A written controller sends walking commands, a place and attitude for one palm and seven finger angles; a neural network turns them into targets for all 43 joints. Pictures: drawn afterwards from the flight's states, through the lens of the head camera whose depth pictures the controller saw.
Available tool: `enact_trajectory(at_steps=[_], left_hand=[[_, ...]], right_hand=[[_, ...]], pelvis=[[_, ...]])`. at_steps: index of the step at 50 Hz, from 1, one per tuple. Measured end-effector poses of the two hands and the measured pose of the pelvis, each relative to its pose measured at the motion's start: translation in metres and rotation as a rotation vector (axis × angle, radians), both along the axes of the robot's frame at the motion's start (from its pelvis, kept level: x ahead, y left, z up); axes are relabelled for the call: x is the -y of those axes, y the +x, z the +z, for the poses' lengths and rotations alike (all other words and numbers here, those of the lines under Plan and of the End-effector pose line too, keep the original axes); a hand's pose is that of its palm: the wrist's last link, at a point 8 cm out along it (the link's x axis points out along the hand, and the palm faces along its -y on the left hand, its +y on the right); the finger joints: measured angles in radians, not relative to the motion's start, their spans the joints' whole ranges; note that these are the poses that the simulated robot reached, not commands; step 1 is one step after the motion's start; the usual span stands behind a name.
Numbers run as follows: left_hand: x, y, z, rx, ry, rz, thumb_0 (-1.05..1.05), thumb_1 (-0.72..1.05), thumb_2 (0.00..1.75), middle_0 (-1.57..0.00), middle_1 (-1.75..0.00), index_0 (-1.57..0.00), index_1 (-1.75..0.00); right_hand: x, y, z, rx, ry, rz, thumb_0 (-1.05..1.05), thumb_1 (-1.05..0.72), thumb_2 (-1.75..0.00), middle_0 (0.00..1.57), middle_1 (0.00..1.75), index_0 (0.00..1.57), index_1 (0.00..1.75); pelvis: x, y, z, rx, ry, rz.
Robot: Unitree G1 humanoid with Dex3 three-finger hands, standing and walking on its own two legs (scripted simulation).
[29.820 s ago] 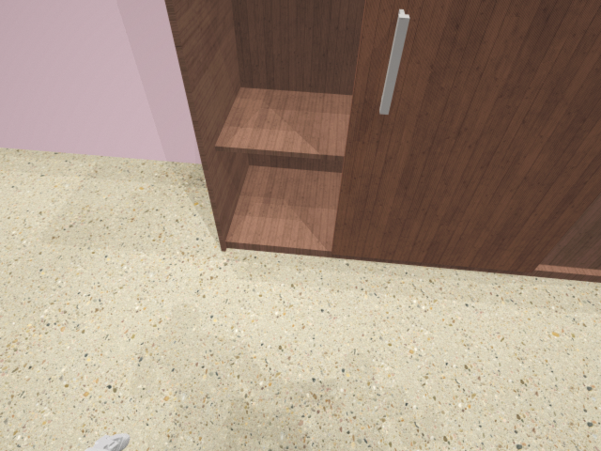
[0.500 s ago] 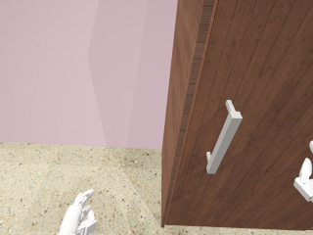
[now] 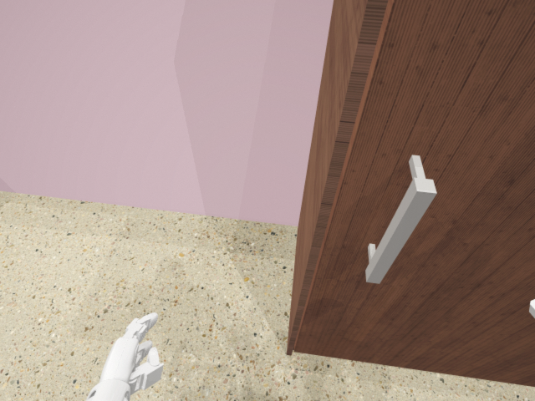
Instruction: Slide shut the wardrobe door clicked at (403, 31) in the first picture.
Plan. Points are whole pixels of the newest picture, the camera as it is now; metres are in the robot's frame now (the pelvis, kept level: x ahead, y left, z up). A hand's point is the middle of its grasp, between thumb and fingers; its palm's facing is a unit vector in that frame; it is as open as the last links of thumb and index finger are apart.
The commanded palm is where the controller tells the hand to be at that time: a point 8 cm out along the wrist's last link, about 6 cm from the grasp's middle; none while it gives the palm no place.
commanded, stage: step back with the hand held close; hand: right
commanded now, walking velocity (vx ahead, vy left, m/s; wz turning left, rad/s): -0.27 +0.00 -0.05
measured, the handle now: (391, 227) +0.35 -0.17 +0.09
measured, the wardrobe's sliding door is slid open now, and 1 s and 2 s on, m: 0.00 0.00 0.00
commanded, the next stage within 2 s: stop stepping back and stand still in 1.08 s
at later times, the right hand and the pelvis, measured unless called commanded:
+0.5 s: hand out of the picture +0.12 -0.29 +0.15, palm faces +0.48 +0.77 -0.43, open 7.4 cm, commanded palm +0.05 -0.32 +0.18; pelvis -0.08 -0.01 -0.02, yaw -2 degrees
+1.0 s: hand out of the picture +0.05 -0.28 +0.17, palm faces +0.37 +0.81 -0.45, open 7.4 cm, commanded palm +0.00 -0.32 +0.18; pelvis -0.14 -0.02 -0.02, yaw +0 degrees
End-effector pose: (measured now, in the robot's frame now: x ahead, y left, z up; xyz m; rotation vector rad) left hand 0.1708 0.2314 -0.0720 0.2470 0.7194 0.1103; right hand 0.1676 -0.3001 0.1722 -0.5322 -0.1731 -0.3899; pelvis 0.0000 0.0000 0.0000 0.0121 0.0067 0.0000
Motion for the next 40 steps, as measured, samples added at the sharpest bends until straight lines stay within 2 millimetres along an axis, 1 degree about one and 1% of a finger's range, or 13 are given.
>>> enact_trajectory(at_steps=[4,10,13,19,24,26,29,31,34,37,40], left_hand=[[0.001,-0.015,0.0,-0.014,0.009,0.033,0.02,0.9,0.9,-0.2,-0.3,-0.2,-0.3],[0.008,-0.031,-0.003,-0.006,0.01,0.003,0.02,0.9,0.9,-0.2,-0.3,-0.2,-0.3],[0.011,-0.036,-0.006,0.008,-0.003,-0.018,0.02,0.9,0.9,-0.2,-0.3,-0.2,-0.3],[0.012,-0.055,-0.01,0.004,0.001,-0.031,0.01,0.9,0.9,-0.2,-0.3,-0.2,-0.3],[0.011,-0.077,-0.01,-0.011,0.048,-0.018,0.02,0.9,0.9,-0.2,-0.3,-0.2,-0.3],[0.013,-0.085,-0.008,-0.007,0.051,-0.008,0.02,0.9,0.9,-0.2,-0.3,-0.2,-0.3],[0.018,-0.096,-0.005,-0.014,0.037,-0.012,0.02,0.9,0.9,-0.2,-0.3,-0.2,-0.3],[0.021,-0.1,-0.005,-0.016,0.023,-0.026,0.02,0.9,0.9,-0.2,-0.3,-0.2,-0.3],[0.024,-0.104,-0.008,-0.014,0.007,-0.053,0.02,0.9,0.9,-0.2,-0.3,-0.2,-0.3],[0.023,-0.109,-0.014,-0.021,-0.003,-0.073,0.01,0.9,0.9,-0.2,-0.3,-0.2,-0.3],[0.02,-0.118,-0.015,-0.021,-0.015,-0.051,0.02,0.9,0.9,-0.2,-0.3,-0.2,-0.3]], right_hand=[[0.001,-0.012,-0.003,-0.034,-0.027,0.035,0.01,-0.89,-0.89,0.21,0.3,0.21,0.31],[0.013,-0.04,0.009,0.042,-0.076,-0.016,0.01,-0.88,-0.89,0.21,0.3,0.21,0.31],[0.014,-0.055,0.012,0.078,-0.073,-0.051,0.01,-0.88,-0.89,0.21,0.3,0.21,0.31],[0.008,-0.075,0.002,0.104,-0.018,-0.05,0.01,-0.89,-0.89,0.21,0.3,0.21,0.31],[0.017,-0.086,-0.007,0.118,-0.022,-0.021,0.01,-0.88,-0.89,0.21,0.3,0.21,0.31],[0.023,-0.09,-0.003,0.123,-0.051,-0.027,0.01,-0.88,-0.89,0.21,0.3,0.21,0.31],[0.031,-0.1,0.01,0.153,-0.095,-0.052,0.01,-0.88,-0.89,0.21,0.3,0.21,0.31],[0.032,-0.108,0.019,0.179,-0.116,-0.062,0.01,-0.88,-0.89,0.21,0.3,0.21,0.31],[0.026,-0.114,0.022,0.189,-0.121,-0.053,0.01,-0.89,-0.89,0.21,0.3,0.21,0.31],[0.013,-0.113,0.014,0.154,-0.086,-0.015,0.01,-0.89,-0.9,0.2,0.3,0.21,0.31],[-0.001,-0.113,0.008,0.108,-0.057,0.055,0.01,-0.89,-0.89,0.2,0.3,0.21,0.31]], pelvis=[[0.004,-0.008,-0.002,-0.003,-0.006,0.003],[0.002,-0.026,-0.005,0.006,-0.005,-0.008],[0.001,-0.037,-0.008,0.01,0.0,-0.014],[0.003,-0.056,-0.011,0.001,0.01,-0.027],[0.012,-0.072,-0.016,0.013,0.018,-0.036],[0.013,-0.078,-0.016,0.021,0.03,-0.045],[0.012,-0.081,-0.01,0.007,0.053,-0.058],[0.011,-0.084,-0.008,-0.013,0.055,-0.046],[0.006,-0.092,-0.009,-0.042,0.042,-0.019],[0.004,-0.11,-0.009,-0.046,0.057,0.0],[0.003,-0.126,-0.007,-0.03,0.063,0.009]])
